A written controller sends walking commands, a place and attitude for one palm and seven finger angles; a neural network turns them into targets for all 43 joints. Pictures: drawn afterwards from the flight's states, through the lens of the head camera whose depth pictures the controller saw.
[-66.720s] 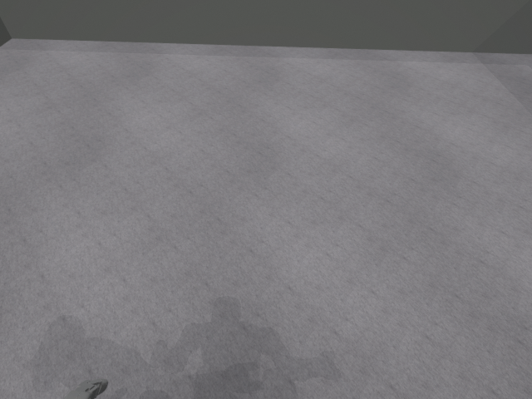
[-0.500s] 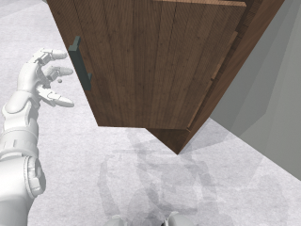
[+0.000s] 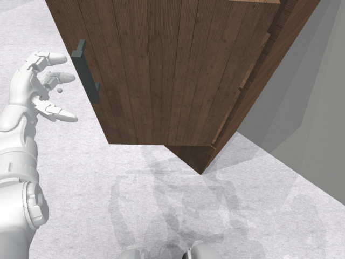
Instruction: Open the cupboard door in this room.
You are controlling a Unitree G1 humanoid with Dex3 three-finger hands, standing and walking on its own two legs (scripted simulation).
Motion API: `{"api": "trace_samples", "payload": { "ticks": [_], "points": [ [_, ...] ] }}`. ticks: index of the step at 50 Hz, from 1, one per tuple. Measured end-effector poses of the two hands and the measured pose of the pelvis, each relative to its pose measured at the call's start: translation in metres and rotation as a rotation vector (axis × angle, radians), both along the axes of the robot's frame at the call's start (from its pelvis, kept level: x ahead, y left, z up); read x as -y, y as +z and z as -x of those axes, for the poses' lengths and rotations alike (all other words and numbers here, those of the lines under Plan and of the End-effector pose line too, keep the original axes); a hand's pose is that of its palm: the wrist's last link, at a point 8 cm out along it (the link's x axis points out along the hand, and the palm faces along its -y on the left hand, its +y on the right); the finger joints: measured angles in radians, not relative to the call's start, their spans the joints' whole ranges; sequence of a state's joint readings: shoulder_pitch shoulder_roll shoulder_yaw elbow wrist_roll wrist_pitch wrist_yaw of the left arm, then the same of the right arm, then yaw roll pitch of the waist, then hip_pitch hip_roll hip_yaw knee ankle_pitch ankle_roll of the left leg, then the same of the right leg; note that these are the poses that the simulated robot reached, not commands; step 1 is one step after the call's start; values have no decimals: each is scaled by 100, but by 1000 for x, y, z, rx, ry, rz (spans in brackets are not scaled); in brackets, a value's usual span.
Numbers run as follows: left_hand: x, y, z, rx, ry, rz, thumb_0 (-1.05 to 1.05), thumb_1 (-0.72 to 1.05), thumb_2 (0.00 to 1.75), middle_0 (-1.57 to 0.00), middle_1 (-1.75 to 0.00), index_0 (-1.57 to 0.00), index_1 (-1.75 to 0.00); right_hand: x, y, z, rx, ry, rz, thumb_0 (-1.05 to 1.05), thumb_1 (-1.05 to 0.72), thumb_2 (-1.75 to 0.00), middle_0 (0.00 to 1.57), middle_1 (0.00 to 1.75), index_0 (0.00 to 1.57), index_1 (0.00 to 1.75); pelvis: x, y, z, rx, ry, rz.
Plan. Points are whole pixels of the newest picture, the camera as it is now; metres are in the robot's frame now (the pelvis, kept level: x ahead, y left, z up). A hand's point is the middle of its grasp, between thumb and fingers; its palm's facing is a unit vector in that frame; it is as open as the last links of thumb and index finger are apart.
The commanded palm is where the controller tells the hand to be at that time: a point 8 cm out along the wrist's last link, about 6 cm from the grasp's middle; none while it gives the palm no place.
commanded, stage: slide the fingers in behind the handle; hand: left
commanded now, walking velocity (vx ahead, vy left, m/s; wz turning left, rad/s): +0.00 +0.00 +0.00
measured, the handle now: (89, 73) +0.52 +0.17 +0.09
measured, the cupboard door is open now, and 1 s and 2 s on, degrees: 41 41 43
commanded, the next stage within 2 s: close the thumb around the handle in 1.58 s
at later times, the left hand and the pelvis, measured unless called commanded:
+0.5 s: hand (77, 90) +0.47 +0.19 +0.10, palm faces -0.06 -1.00 -0.01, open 14.0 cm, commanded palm +0.44 +0.24 +0.09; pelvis +0.00 +0.00 +0.00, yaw +0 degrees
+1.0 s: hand (94, 89) +0.47 +0.15 +0.10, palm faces -0.06 -1.00 -0.03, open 14.0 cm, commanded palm +0.44 +0.21 +0.09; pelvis +0.00 -0.01 +0.00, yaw +0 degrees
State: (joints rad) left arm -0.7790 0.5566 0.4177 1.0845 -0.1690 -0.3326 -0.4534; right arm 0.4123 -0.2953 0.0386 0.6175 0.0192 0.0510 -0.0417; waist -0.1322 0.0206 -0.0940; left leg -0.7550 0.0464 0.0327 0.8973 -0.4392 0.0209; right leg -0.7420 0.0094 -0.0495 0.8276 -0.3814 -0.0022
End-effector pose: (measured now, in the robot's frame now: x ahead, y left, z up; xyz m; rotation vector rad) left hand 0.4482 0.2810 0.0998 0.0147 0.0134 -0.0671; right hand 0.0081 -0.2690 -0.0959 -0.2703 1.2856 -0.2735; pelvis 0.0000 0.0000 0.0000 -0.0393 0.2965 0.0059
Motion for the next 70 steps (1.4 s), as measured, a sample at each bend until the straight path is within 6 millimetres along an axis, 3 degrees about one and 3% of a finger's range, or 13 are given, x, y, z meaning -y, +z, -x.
{"api": "trace_samples", "payload": {
  "ticks": [21,39,51,70],
  "points": [
    [27,-5,-1,-18,4,-5,-1,-50,30,-30,-119,-30,-120,-12,-3,-27,88,21,-44,1,-90,-90,20,30,20,30,-2,1,-3,10,-2,-4],
    [58,-2,4,-13,7,3,-1,-50,30,-30,-119,-30,-120,-4,-7,-21,89,17,-59,1,-90,-90,20,30,20,30,6,2,1,31,1,-15],
    [74,0,-3,12,8,-7,-1,-50,30,-30,-119,-30,-120,3,-9,-13,80,10,-54,1,-90,-90,20,30,20,30,11,1,5,24,-1,-20],
    [76,-6,-3,-5,17,0,-1,-50,30,-30,-119,-29,-120,1,-8,-20,87,13,-57,1,-90,-90,20,30,20,30,10,2,1,21,-2,-20]
  ]
}}
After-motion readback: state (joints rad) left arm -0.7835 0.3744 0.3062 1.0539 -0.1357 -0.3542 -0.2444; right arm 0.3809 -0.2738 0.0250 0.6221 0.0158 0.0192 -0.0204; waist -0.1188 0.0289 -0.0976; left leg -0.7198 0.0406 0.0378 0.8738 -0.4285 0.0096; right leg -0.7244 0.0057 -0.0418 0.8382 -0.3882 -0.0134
